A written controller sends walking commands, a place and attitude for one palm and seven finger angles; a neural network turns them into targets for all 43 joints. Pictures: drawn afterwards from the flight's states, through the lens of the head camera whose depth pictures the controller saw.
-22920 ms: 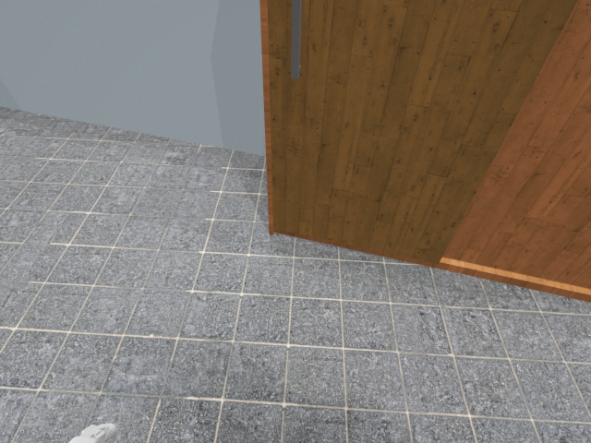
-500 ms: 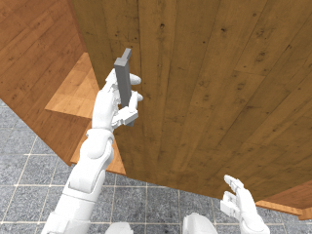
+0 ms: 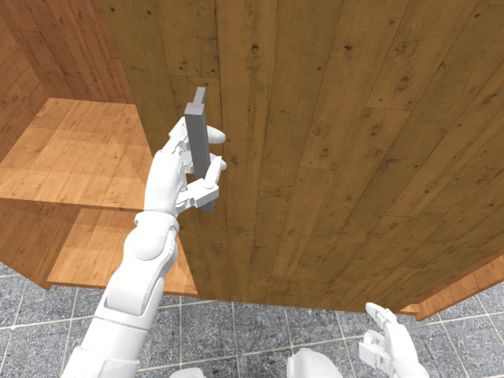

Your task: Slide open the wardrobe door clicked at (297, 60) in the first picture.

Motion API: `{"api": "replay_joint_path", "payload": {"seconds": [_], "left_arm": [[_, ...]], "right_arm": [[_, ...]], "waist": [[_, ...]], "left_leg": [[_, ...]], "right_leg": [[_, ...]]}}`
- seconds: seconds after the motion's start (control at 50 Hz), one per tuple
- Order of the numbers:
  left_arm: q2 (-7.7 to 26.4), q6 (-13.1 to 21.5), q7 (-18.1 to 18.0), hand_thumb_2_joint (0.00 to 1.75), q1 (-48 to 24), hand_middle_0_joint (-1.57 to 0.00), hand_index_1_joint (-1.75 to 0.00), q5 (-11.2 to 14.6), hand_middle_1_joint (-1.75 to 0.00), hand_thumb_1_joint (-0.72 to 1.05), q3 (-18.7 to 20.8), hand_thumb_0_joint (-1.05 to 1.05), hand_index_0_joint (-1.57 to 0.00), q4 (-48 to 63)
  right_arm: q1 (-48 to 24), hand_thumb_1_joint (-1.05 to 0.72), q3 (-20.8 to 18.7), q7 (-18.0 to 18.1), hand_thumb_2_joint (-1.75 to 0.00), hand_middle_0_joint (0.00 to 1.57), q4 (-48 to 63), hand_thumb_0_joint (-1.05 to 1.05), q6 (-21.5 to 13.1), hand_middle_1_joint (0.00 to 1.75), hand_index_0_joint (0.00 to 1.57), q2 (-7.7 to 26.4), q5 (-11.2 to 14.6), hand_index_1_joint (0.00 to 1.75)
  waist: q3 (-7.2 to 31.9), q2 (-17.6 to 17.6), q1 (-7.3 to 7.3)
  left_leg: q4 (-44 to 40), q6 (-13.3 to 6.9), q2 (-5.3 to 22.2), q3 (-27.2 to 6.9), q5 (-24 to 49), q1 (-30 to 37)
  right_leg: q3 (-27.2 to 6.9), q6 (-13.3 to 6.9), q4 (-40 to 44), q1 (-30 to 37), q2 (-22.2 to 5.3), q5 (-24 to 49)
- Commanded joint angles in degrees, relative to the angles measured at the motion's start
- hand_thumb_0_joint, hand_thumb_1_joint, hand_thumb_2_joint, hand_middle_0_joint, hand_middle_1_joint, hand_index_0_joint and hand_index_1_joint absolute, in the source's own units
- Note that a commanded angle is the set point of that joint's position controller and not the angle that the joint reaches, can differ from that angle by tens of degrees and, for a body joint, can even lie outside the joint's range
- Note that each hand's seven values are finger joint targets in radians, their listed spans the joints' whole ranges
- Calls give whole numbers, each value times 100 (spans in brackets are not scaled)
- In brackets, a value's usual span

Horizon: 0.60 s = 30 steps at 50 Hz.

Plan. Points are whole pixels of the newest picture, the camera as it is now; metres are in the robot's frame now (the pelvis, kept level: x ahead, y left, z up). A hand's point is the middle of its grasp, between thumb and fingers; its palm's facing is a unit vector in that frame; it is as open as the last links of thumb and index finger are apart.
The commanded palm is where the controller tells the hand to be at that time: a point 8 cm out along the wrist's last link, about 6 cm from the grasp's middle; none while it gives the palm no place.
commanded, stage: step sideways, sliding the door along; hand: left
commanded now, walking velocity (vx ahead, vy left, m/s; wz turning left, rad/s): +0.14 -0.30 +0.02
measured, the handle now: (204, 157) +0.39 +0.11 +0.13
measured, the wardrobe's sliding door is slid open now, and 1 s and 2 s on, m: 0.59 0.63 0.63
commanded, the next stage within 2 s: stop walking and hold the door there in 0.80 s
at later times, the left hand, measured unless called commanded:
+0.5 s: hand (254, 180) +0.35 +0.04 +0.14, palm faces +0.33 -0.94 -0.03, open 5.9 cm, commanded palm +0.32 +0.01 +0.13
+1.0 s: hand (254, 179) +0.36 +0.04 +0.13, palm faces +0.56 -0.81 -0.15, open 6.6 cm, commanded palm +0.32 +0.05 +0.12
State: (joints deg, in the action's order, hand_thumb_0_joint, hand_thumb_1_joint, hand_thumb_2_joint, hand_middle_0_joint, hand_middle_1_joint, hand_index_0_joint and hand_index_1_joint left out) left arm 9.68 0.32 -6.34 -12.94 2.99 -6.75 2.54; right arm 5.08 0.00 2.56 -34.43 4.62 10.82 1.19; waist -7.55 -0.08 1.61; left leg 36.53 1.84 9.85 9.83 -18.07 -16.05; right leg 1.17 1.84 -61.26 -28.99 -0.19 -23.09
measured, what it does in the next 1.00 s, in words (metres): steps to the right: right foot, then left foot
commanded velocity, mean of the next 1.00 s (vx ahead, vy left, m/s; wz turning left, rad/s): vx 0.03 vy -0.25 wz -0.03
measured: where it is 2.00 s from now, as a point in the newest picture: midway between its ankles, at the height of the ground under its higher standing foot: outside the picture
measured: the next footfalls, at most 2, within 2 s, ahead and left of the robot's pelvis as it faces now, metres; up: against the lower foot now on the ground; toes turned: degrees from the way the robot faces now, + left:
right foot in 0.16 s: +0.05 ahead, -0.24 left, +0.00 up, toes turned -4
left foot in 0.36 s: +0.05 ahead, -0.01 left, +0.00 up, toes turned +12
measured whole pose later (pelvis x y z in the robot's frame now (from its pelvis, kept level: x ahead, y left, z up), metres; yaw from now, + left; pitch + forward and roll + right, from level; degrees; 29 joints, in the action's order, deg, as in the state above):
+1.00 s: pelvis +0.04 -0.28 +0.01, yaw +6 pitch -2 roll -5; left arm 20.2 1.1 -10.0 -15.0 4.1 15.6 -5.3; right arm 4.4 -1.5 0.8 -33.1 1.2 11.8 2.7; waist -9.9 -1.7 5.4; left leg 32.7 3.8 13.3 6.4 -17.7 -12.2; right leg 3.0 2.3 -57.8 -27.5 -0.7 -24.1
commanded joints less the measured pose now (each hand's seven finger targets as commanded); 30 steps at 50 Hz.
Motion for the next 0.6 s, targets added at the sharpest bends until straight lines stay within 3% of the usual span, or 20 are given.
{"api": "replay_joint_path", "payload": {"seconds": [0.0,0.04,0.08,0.1,0.12,0.14,0.16,0.18,0.22,0.28,0.3,0.32,0.34,0.36,0.38,0.4,0.42,0.48,0.54,0.58], "left_arm": [[-94,605,181,90,-2410,-45,-140,-54,-140,90,-190,0,-45,1473],[32,608,161,90,-2485,-45,-140,-55,-140,90,-26,0,-45,1274],[163,584,131,90,-2492,-45,-140,-51,-140,90,114,0,-45,1233],[259,588,97,90,-2649,-45,-140,-62,-140,90,143,0,-45,1348],[681,581,14,90,-2746,-45,-140,-75,-140,90,436,0,-45,1416],[1200,505,-73,90,-2642,-45,-140,-33,-140,90,887,0,-45,1481],[1393,428,-199,90,-2454,-45,-140,-76,-140,90,1112,0,-45,1264],[1134,404,-184,90,-2472,-45,-140,-63,-140,90,936,0,-45,1347],[776,466,-187,90,-3101,-45,-140,-53,-140,90,647,0,-45,1581],[171,531,-75,90,-3394,-45,-140,46,-140,90,136,0,-45,1220],[151,598,-32,90,-3513,-45,-140,69,-140,90,88,0,-45,1242],[-198,595,-3,90,-3463,-45,-140,114,-140,90,-235,0,-45,1206],[-254,508,17,90,-3415,-45,-140,40,-140,90,-287,0,-45,967],[-441,415,37,90,-3326,-45,-140,127,-140,90,-402,0,-45,663],[-392,465,48,90,-3720,-45,-140,99,-140,90,-449,0,-45,1177],[-440,497,55,90,-4015,-45,-140,63,-140,90,-644,0,-45,1543],[-377,483,29,90,-4009,-45,-140,-12,-140,90,-609,0,-45,1329],[-748,363,82,90,-3902,-45,-140,34,-140,90,-923,0,-45,969],[-534,392,59,90,-3927,-45,-140,76,-140,90,-662,0,-45,799],[-369,439,42,90,-3833,-45,-140,93,-140,90,-475,0,-45,751]], "right_arm": [[-588,-90,-220,75,-90,20,912,0,-226,30,20,810,-22,30],[-453,-90,-257,59,-90,20,945,0,-274,30,20,818,42,30],[-455,-90,-254,75,-90,20,949,0,-325,30,20,830,120,30],[-419,-90,-198,80,-90,20,962,0,-350,30,20,685,186,30],[-575,-90,-124,96,-90,20,1037,0,-396,30,20,437,221,30],[-879,-90,-94,161,-90,20,1033,0,-492,30,20,433,173,30],[-859,-90,-91,199,-90,20,799,0,-573,30,20,484,66,30],[-563,-90,-145,212,-90,20,636,0,-540,30,20,528,77,30],[-587,-90,-66,246,-90,20,511,0,-432,30,20,513,20,30],[-330,-90,-56,243,-90,20,402,0,-334,30,20,555,-4,30],[-285,-90,-203,267,-90,20,485,0,-334,30,20,826,-40,30],[-374,-90,-258,251,-90,20,652,0,-300,30,20,1040,-63,30],[-601,-90,-143,170,-90,20,790,0,-279,30,20,859,78,30],[-728,-90,-181,165,-90,20,962,0,-177,30,20,990,187,30],[-730,-90,-139,151,-90,20,832,0,-216,30,20,766,147,30],[-799,-90,-127,121,-90,20,820,0,-279,30,20,757,57,30],[-693,-90,-158,95,-90,20,746,0,-314,30,20,816,52,30],[-469,-90,-219,74,-90,20,811,0,-443,30,20,857,119,30],[-264,-90,-267,44,-90,20,895,0,-549,30,20,888,187,30],[-217,-90,-272,14,-90,20,916,0,-615,30,20,910,215,30]], "waist": [[2093,-1418,-133],[2205,-1429,-178],[2330,-918,-153],[2480,-69,-139],[2471,1582,-69],[2434,2426,207],[2353,1664,217],[2537,1484,145],[2619,1224,23],[2644,482,-384],[2661,-508,-486],[2570,-1937,-338],[2361,-1248,-196],[2069,-788,-91],[2072,-726,-129],[1872,-1255,-160],[1762,-1443,-132],[2005,-1577,-193],[2343,-1757,-248],[2554,-1430,-248]], "left_leg": [[-1313,-714,1565,-961,3293,1327],[-1001,-528,1326,-621,2986,1251],[-433,-342,1037,-517,2262,909],[320,-192,567,-295,1550,516],[1612,9,-107,13,-718,-796],[2960,43,-632,-291,-2259,-1683],[3348,-6,-517,-673,-2203,-1721],[3211,-10,-380,-747,-1982,-1672],[2392,42,-404,-490,-1669,-1542],[-430,20,-465,-119,441,837],[-1047,-277,362,-1270,1079,2174],[-1670,-936,2095,-3838,2363,2587],[-1947,-1237,2425,-3996,1574,2105],[-2127,-1396,2391,-3809,954,1624],[-1929,-1220,2057,-3144,757,1517],[-1804,-1133,1911,-2792,1036,1304],[-1767,-1045,1721,-2385,1221,1257],[-1536,-771,1261,-1267,1731,1374],[-1197,-616,1050,-843,2254,1663],[-713,-532,972,-889,3123,1870]], "right_leg": [[-60,-33,1522,577,-317,78],[372,-44,2363,1236,-76,108],[578,-50,3271,1997,86,742],[418,-191,3931,2520,-107,1250],[-762,-713,4183,3136,-1165,2369],[-1705,-1239,4235,3149,-1853,3477],[-1649,-1402,4109,2920,-2145,3790],[-1224,-1472,3663,3239,-1876,3988],[-995,-1540,3216,3441,-1665,4729],[198,-921,2163,1886,-925,3020],[351,-571,1129,278,-553,1543],[106,-173,-305,-951,86,-904],[-712,-226,-891,-832,-259,-524],[-731,-168,-886,-748,-299,-315],[-679,-182,-804,-750,-379,-103],[-633,-181,-663,-750,-534,-25],[-509,-174,-430,-660,-559,136],[-34,-126,877,171,-428,303],[384,-107,1986,862,-175,75],[505,-80,2693,1268,8,430]]}}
